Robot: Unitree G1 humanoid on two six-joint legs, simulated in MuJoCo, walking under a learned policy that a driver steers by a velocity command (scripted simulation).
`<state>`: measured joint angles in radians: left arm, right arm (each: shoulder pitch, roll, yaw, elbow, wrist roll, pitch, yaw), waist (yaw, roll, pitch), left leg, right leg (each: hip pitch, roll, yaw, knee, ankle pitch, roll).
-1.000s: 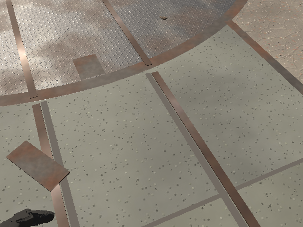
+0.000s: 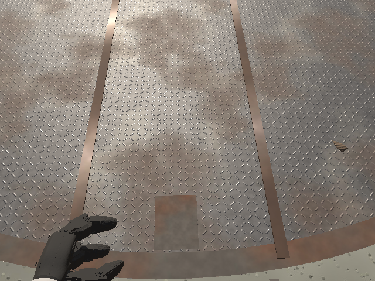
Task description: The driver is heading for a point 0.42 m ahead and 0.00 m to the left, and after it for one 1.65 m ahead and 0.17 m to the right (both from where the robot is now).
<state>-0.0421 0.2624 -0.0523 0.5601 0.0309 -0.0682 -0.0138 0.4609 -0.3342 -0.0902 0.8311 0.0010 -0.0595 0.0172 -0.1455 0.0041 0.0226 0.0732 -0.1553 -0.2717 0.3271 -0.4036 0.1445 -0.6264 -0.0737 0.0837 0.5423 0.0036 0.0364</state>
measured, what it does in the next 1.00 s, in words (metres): walks ahead: right foot, then left foot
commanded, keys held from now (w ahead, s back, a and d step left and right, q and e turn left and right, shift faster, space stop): w+q+shift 0.02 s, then w+shift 0.32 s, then shift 0.04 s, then e+shift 0.32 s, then w+e+shift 0.30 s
